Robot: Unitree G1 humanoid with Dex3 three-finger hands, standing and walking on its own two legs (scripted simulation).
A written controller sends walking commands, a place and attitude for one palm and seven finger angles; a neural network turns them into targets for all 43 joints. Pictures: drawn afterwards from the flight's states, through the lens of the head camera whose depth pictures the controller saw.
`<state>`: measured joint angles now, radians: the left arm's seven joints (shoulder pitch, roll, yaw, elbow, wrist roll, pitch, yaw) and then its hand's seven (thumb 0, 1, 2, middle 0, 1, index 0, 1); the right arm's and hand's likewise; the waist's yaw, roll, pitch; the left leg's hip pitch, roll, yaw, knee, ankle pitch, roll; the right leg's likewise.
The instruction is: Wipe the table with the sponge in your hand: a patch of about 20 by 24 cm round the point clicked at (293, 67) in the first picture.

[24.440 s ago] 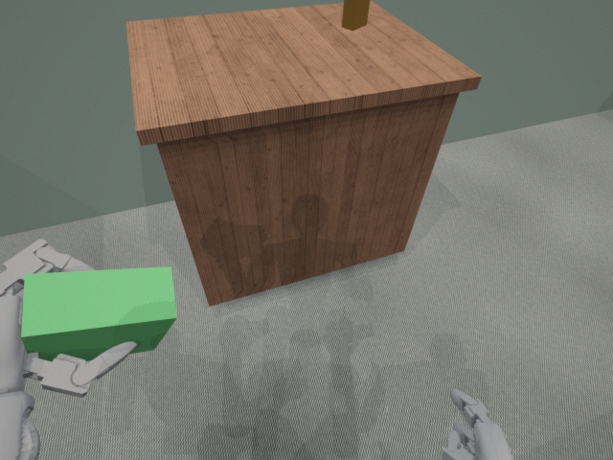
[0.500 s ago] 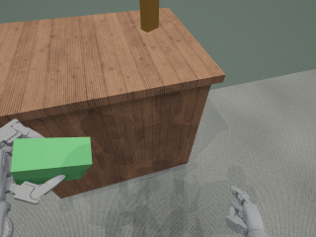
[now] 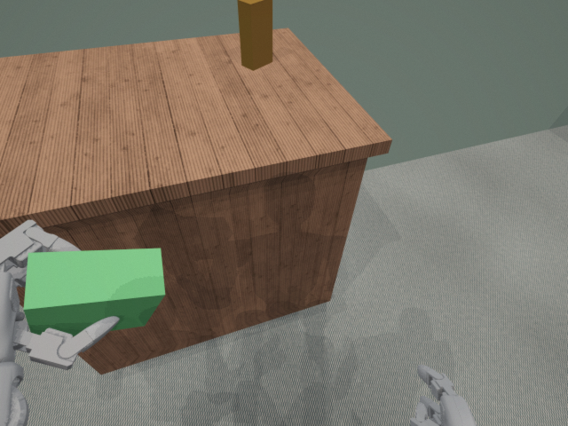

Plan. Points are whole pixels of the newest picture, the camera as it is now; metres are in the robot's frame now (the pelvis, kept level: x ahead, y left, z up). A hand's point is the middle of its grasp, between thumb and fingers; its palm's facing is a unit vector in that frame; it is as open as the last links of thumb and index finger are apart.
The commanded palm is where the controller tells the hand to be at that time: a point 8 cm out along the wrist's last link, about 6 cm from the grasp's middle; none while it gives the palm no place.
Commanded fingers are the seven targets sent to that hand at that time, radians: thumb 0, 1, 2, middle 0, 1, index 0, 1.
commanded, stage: take the last steps up to it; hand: left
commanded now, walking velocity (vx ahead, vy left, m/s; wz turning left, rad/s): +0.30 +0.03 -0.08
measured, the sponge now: (115, 293) +0.23 +0.21 +0.13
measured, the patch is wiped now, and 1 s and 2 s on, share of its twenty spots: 0.00 0.00 0.00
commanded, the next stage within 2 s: come to a stop and stand still in 0.72 s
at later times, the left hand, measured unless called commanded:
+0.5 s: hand (111, 197) +0.34 +0.23 +0.17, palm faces +0.36 -0.81 -0.47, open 9.8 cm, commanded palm +0.28 +0.27 +0.18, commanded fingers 0.00 0.10 1.30 -1.20 -1.60 -1.20 -1.60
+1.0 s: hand (162, 142) +0.44 +0.20 +0.18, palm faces +0.43 -0.81 -0.40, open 9.8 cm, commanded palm +0.39 +0.23 +0.18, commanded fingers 0.00 0.10 1.30 -1.20 -1.60 -1.20 -1.60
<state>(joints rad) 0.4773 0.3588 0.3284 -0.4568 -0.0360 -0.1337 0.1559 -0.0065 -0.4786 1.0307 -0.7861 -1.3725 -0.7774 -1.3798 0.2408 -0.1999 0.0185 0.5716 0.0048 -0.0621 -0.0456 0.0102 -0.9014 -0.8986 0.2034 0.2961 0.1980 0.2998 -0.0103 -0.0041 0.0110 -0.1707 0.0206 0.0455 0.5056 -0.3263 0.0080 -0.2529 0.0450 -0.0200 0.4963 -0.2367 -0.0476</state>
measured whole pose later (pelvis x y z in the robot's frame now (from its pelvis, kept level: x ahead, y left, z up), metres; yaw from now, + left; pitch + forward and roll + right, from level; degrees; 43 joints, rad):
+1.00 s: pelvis +0.22 -0.04 -0.01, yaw -2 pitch -3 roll +0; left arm 0.42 0.39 0.40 -0.49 -0.03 -0.19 0.16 -0.01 -0.48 1.03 -0.79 -1.37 -0.78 -1.38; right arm 0.21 -0.21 -0.01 0.60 0.01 -0.11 -0.06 0.01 -0.91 -0.90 0.20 0.30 0.19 0.30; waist 0.00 -0.01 0.05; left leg -0.30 0.06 0.05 0.63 -0.28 -0.03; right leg -0.26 0.01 -0.10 0.64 -0.32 -0.05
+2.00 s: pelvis +0.21 +0.00 +0.00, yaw -6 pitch -1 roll -1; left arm 0.19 0.46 0.47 -0.31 -0.03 -0.16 0.12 -0.01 -0.48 1.03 -0.79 -1.37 -0.78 -1.38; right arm 0.17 -0.21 0.01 0.59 0.02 -0.11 0.00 0.01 -0.90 -0.90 0.20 0.30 0.20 0.30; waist 0.05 0.02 0.09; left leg -0.29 0.05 0.09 0.50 -0.20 0.01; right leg -0.25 0.01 -0.03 0.45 -0.19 0.00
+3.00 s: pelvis +0.21 +0.02 +0.00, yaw -5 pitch -2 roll -2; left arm 0.37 0.33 0.36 -0.39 -0.01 -0.20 0.12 -0.01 -0.49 1.04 -0.79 -1.37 -0.78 -1.38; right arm 0.23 -0.21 0.01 0.59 0.00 -0.16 -0.04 0.01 -0.90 -0.90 0.20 0.30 0.20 0.30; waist 0.03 -0.01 0.06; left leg -0.24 0.03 0.09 0.49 -0.21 0.04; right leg -0.18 -0.01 -0.04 0.40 -0.18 0.02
